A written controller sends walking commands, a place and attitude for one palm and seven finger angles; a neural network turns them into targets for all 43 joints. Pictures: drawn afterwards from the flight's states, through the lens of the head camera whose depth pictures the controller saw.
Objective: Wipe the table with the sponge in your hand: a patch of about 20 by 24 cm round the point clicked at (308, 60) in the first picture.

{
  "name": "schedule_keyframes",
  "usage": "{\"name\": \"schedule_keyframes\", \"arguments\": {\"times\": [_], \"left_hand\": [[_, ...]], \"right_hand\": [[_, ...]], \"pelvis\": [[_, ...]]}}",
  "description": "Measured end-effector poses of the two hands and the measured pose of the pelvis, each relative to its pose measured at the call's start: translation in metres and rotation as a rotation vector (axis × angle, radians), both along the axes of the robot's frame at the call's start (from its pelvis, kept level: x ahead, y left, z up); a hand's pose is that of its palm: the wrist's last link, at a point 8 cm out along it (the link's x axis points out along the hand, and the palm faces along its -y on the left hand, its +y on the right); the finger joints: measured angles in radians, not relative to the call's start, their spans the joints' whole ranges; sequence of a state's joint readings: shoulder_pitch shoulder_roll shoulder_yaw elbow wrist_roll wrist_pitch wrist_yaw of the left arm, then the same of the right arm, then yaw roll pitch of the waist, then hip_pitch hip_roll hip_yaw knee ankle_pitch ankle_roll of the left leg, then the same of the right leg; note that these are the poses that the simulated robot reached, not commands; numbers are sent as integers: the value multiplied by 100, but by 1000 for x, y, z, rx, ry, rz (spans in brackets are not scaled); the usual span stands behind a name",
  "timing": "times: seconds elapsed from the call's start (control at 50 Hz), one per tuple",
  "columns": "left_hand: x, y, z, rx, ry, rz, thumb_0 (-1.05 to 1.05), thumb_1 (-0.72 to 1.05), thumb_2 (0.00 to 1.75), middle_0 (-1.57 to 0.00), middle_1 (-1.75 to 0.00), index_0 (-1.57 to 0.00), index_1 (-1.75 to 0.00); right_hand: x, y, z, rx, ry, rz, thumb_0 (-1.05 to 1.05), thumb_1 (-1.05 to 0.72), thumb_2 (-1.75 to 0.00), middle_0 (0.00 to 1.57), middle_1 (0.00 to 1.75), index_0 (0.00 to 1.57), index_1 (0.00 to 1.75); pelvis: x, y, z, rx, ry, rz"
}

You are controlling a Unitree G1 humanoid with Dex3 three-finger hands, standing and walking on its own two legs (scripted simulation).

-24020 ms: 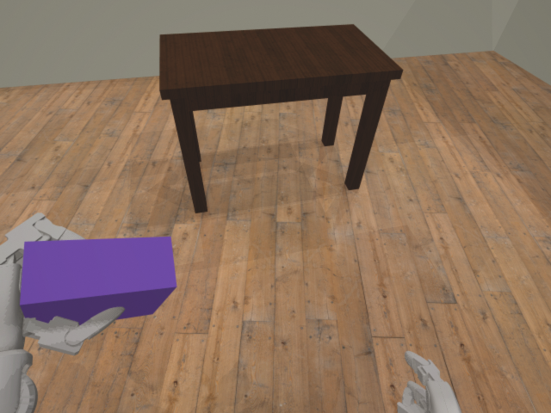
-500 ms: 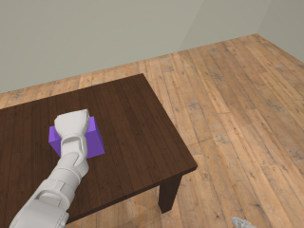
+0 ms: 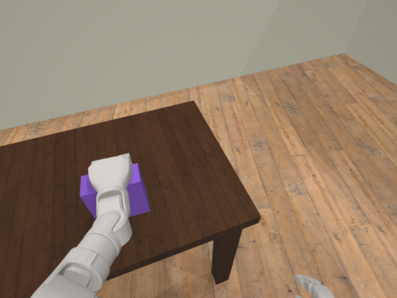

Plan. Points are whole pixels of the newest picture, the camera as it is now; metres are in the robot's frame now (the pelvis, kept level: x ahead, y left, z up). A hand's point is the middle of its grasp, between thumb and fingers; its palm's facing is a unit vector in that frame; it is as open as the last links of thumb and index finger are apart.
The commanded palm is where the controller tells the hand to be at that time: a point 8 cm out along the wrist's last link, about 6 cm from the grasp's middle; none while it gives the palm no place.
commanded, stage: wipe back along the middle lane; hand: left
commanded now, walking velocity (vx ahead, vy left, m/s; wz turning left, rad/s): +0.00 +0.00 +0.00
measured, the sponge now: (120, 200) +0.34 +0.23 -0.05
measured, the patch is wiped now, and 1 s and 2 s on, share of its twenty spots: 0.80 0.95 0.95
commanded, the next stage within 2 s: slide across to the third lane in 1.34 s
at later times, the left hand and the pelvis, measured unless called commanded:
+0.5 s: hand (124, 205) +0.30 +0.20 +0.01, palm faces -0.03 -0.02 -1.00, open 9.7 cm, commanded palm +0.25 +0.17 +0.03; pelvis +0.00 -0.02 +0.00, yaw +0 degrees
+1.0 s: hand (125, 211) +0.29 +0.19 +0.00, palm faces -0.02 -0.04 -1.00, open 9.7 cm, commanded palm +0.25 +0.18 +0.03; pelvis +0.00 -0.02 +0.00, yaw -1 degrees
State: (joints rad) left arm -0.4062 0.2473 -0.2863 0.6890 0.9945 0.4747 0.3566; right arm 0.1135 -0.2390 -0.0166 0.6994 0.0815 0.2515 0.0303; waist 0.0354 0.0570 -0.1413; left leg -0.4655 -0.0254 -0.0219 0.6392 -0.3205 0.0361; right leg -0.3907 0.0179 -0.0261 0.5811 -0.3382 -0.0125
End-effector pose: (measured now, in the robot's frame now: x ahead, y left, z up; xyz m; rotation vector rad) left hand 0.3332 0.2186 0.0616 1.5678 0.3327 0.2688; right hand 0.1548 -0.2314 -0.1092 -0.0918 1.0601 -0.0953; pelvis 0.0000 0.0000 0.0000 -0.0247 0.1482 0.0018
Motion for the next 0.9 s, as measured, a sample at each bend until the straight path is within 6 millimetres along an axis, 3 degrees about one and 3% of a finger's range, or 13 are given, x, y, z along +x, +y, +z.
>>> {"name": "schedule_keyframes", "arguments": {"times": [0.16,0.56,0.72,0.9], "left_hand": [[-18,-10,1,-8,-17,-6,0,-44,106,-73,-140,-73,-142],[-53,-32,0,-32,-21,-12,2,-44,106,-72,-141,-72,-143],[-58,-34,-2,-42,-24,-5,2,-44,106,-72,-141,-72,-143],[-60,-34,-3,-47,-26,-5,1,-44,106,-72,-141,-73,-143]], "right_hand": [[6,-10,4,9,-34,-4,1,-91,-90,20,30,20,30],[54,-6,23,54,-181,58,1,-91,-90,20,30,20,30],[53,-9,24,49,-186,59,1,-91,-90,20,30,20,30],[38,-18,20,30,-170,31,1,-91,-90,20,30,20,30]], "pelvis": [[2,-6,1,6,-21,-6],[3,-20,2,20,-56,-6],[2,-23,1,23,-61,-10],[-1,-23,1,23,-61,-17]]}}
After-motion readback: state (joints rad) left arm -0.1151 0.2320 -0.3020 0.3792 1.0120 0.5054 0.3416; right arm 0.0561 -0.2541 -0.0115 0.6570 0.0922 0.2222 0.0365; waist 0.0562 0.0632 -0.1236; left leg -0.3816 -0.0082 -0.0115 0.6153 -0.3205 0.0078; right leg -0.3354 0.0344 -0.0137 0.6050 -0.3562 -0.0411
